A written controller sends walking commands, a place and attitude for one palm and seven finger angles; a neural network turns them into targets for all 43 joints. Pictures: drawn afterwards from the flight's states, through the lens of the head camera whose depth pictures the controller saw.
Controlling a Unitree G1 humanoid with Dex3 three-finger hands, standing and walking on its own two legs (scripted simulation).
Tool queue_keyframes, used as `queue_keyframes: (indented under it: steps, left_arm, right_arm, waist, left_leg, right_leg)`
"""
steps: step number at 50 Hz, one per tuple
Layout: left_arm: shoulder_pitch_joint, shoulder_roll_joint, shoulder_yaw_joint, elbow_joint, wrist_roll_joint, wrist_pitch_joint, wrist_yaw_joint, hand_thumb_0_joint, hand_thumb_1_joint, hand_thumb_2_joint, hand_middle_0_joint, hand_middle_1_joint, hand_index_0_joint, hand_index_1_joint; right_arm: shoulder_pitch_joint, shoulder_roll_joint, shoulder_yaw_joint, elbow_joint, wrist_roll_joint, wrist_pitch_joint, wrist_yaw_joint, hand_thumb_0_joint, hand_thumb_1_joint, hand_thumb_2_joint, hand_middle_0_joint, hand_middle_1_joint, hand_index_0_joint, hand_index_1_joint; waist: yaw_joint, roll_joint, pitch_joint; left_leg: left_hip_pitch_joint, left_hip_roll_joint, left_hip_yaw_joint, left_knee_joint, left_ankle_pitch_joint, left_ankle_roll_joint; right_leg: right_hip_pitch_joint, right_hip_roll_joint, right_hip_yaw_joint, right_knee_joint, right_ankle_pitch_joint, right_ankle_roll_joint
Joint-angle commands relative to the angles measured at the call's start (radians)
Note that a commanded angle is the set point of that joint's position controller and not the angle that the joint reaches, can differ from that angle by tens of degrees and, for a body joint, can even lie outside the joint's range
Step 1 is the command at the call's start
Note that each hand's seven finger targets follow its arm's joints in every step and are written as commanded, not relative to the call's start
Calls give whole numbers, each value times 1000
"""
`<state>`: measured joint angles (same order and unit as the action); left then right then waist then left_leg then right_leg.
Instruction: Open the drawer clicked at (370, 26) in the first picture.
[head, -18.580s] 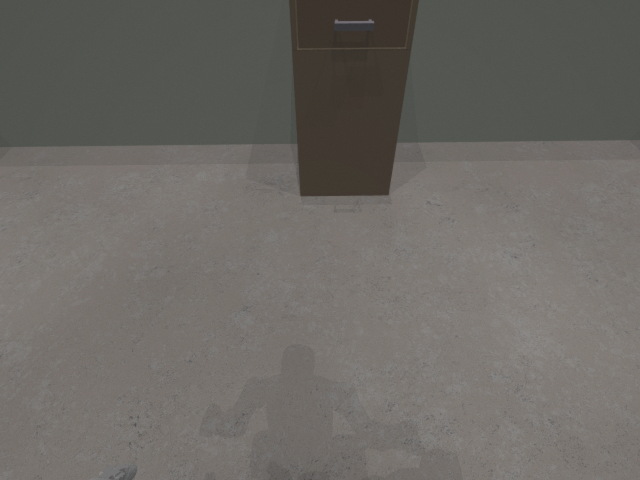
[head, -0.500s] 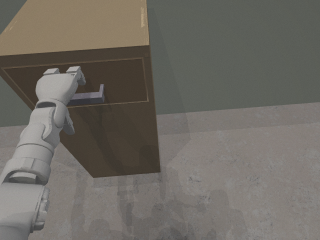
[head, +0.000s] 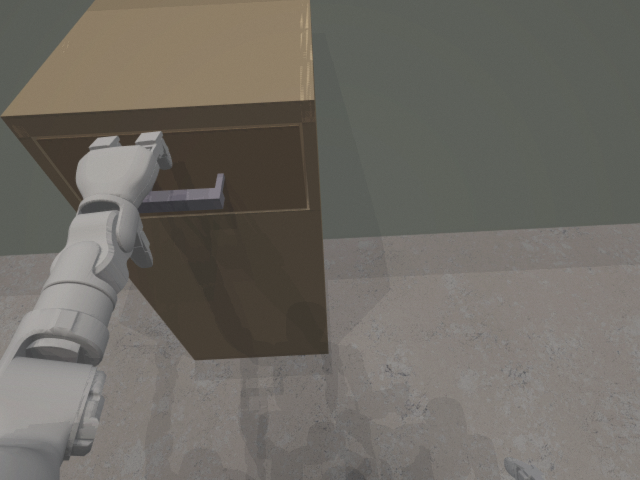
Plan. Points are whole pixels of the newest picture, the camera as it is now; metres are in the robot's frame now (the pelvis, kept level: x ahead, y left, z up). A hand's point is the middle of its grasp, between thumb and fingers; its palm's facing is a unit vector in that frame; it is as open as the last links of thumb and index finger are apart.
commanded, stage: lower the fingers behind the handle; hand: left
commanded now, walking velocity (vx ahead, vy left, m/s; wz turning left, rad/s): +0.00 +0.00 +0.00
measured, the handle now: (182, 190) +0.53 +0.24 +0.04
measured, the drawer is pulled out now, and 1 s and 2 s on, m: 0.00 0.00 0.00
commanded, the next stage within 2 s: lift the fingers back up to retry in 1.48 s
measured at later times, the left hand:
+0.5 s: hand (141, 232) +0.43 +0.27 +0.05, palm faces -0.04 +0.02 -1.00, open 13.8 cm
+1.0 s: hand (155, 233) +0.43 +0.25 +0.05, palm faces +0.03 +0.02 -1.00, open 13.8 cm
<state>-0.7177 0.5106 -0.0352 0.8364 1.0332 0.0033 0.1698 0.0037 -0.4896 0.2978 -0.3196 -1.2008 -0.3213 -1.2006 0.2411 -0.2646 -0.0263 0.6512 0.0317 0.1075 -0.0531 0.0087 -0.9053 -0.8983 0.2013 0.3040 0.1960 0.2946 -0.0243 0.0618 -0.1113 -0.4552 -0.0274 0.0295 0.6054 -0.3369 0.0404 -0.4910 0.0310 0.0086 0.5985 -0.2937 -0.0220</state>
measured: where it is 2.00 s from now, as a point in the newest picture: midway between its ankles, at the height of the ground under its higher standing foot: outside the picture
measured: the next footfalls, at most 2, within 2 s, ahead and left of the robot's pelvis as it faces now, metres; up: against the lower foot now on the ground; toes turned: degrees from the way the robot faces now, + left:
none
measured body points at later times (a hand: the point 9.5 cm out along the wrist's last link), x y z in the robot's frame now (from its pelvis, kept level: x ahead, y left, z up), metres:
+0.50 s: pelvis -0.01 +0.01 -0.01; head +0.05 -0.01 +0.44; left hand +0.43 +0.26 +0.11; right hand +0.05 -0.26 -0.14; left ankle -0.03 +0.09 -0.73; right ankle -0.01 -0.11 -0.73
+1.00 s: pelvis -0.02 +0.00 -0.01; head +0.04 +0.00 +0.43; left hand +0.43 +0.25 +0.11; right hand +0.05 -0.26 -0.14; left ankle -0.03 +0.09 -0.73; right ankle -0.01 -0.11 -0.73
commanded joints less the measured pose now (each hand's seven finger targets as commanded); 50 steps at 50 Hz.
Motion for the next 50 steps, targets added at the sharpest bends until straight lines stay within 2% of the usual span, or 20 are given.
queue_keyframes:
  steps: [1, 6, 11, 14, 17, 21, 22, 23, 25, 27, 29, 30, 32, 34, 38, 42, 43, 46, 48, 50]
  left_arm:
    - [-327, 189, -9, -120, -8, 54, -32, 0, -500, 300, -300, -1200, -300, -1200]
    - [-458, 215, -3, -350, -54, -99, -105, 0, -500, 300, -300, -1200, -300, -1200]
    - [-456, 320, 130, -363, -31, -221, -3, 0, -500, 300, -300, -1200, -300, -1200]
    - [-408, 300, 152, -256, -9, -183, 94, 0, -500, 300, -300, -1200, -300, -1200]
    - [-337, 296, 154, -137, 14, -89, 149, 0, -500, 300, -300, -1200, -300, -1200]
    - [-377, 186, 32, -57, 20, 21, 122, 0, -500, 300, -300, -1200, -300, -1200]
    - [-371, 199, 33, -61, 18, 29, 103, 0, -500, 300, -300, -1200, -300, -1200]
    - [-422, 169, -7, -103, 9, 26, 83, 0, -500, 300, -300, -1200, -300, -1200]
    - [-446, 180, 1, -164, -1, -6, 51, 0, -500, 300, -300, -1200, -300, -1200]
    - [-460, 194, 13, -195, -12, -55, 34, 0, -500, 300, -300, -1200, -300, -1200]
    - [-388, 120, -40, -97, 1, -62, 23, 0, -500, 300, -300, -1200, -300, -1200]
    - [-373, 144, -18, -76, 8, -70, 22, 0, -500, 300, -300, -1200, -300, -1200]
    - [-364, 201, 33, -87, 17, -91, 35, 0, -500, 300, -300, -1200, -300, -1200]
    - [-367, 197, 46, -100, 17, -104, 60, 0, -500, 300, -300, -1200, -300, -1200]
    - [-341, 152, 14, -52, 24, -88, 88, 0, -500, 300, -300, -1200, -300, -1200]
    - [-356, 172, 29, -25, 43, -56, 121, 0, -500, 300, -300, -1200, -300, -1200]
    - [-378, 130, -11, -21, 42, -45, 123, 0, -500, 300, -300, -1200, -300, -1200]
    - [-381, 158, 9, 16, 43, -16, 126, 0, -500, 300, -300, -1200, -300, -1200]
    - [-413, 108, -44, 39, 44, 2, 122, 0, -500, 300, -300, -1200, -300, -1200]
    - [-396, 115, -42, 68, 48, 17, 115, 0, -500, 300, -300, -1200, -300, -1200]
  right_arm:
    - [46, -154, -53, -111, 9, -15, -7, 0, -900, -900, 200, 300, 200, 300]
    - [69, -144, -66, -109, -8, -18, -37, 0, -900, -900, 200, 300, 200, 300]
    - [99, -126, -73, -65, -19, -29, -35, 0, -900, -900, 200, 300, 200, 300]
    - [101, -120, -71, -48, -17, -37, -12, 0, -900, -900, 200, 300, 200, 300]
    - [103, -130, -73, -48, -19, -35, 6, 0, -900, -900, 200, 300, 200, 300]
    - [119, -148, -76, -52, -12, -27, 20, 0, -900, -900, 200, 300, 200, 300]
    - [124, -152, -78, -57, -8, -24, 17, 0, -900, -900, 200, 300, 200, 300]
    - [122, -153, -78, -65, -8, -23, 13, 0, -900, -900, 200, 300, 200, 300]
    - [127, -153, -83, -68, -11, -25, -2, 0, -900, -900, 200, 300, 200, 300]
    - [128, -149, -81, -64, -16, -28, -16, 0, -900, -900, 200, 300, 200, 300]
    - [130, -141, -73, -53, -13, -27, -18, 0, -900, -900, 200, 300, 200, 300]
    - [135, -143, -72, -44, -11, -27, -17, 0, -900, -900, 200, 300, 200, 300]
    - [133, -143, -69, -56, -12, -25, -14, 0, -900, -900, 200, 300, 200, 300]
    - [137, -136, -69, -62, -15, -28, -9, 0, -900, -900, 200, 300, 200, 300]
    - [149, -140, -74, -62, -13, -33, 3, 0, -900, -900, 200, 300, 200, 300]
    - [160, -144, -79, -56, -15, -34, 11, 0, -900, -900, 200, 300, 200, 300]
    - [159, -143, -78, -55, -14, -34, 11, 0, -900, -900, 200, 300, 200, 300]
    - [164, -149, -77, -48, -14, -33, 11, 0, -900, -900, 200, 300, 200, 300]
    - [168, -144, -72, -47, -12, -32, 11, 0, -900, -900, 200, 300, 200, 300]
    - [168, -146, -70, -48, -11, -31, 8, 0, -900, -900, 200, 300, 200, 300]
  waist:
    - [-17, -122, -296]
    - [-54, -58, -354]
    - [-22, 56, -353]
    - [-7, 53, -312]
    - [7, 3, -350]
    - [-32, -46, -365]
    - [-30, -65, -381]
    - [-48, -60, -398]
    - [-53, -54, -427]
    - [-60, -44, -404]
    - [-66, -53, -277]
    - [-60, -66, -233]
    - [-34, -36, -248]
    - [-28, -20, -270]
    - [-40, -42, -258]
    - [-41, -54, -307]
    - [-56, -59, -301]
    - [-56, -60, -292]
    - [-73, -60, -271]
    - [-72, -66, -254]
  left_leg:
    - [97, 4, 1, -50, 381, 6]
    - [186, -7, -22, -14, 409, 23]
    - [171, -6, -45, 27, 460, 1]
    - [103, -2, -53, 27, 435, -17]
    - [55, -2, -32, 26, 417, -17]
    - [73, 11, -28, 17, 408, -11]
    - [80, 12, -24, 15, 392, -5]
    - [97, 11, -26, 15, 383, -1]
    - [140, 12, -33, 18, 401, 8]
    - [147, 11, -40, 20, 386, 12]
    - [105, 11, -46, 10, 330, 9]
    - [86, 16, -53, 5, 309, 5]
    - [65, 12, -47, 5, 302, 3]
    - [62, 11, -44, 15, 316, 2]
    - [31, 12, -43, 28, 294, -2]
    - [27, 12, -41, 43, 293, 0]
    - [25, 12, -41, 43, 273, -1]
    - [7, 10, -38, 46, 265, 1]
    - [-3, 9, -35, 47, 234, 3]
    - [-18, 8, -34, 46, 208, 4]
  right_leg:
    - [221, -3, -16, -58, 345, -12]
    - [196, -3, 3, -59, 363, -7]
    - [106, 9, -8, -11, 318, -25]
    - [54, 16, -31, 20, 274, -32]
    - [89, 16, -33, 32, 289, -28]
    - [84, 18, -36, 12, 281, -24]
    - [100, 16, -29, 4, 280, -19]
    - [103, 14, -24, -2, 283, -15]
    - [113, 13, -17, -9, 292, -14]
    - [97, 13, -13, -15, 272, -12]
    - [26, 15, -28, -22, 209, -18]
    - [-1, 16, -32, -22, 181, -22]
    - [13, 14, -27, -11, 173, -27]
    - [14, 16, -28, 5, 190, -31]
    - [-18, 20, -33, 18, 176, -29]
    - [-21, 22, -30, 30, 175, -28]
    - [-36, 21, -31, 28, 164, -25]
    - [-32, 20, -29, 24, 168, -26]
    - [-55, 19, -31, 22, 148, -22]
    - [-63, 18, -30, 18, 130, -22]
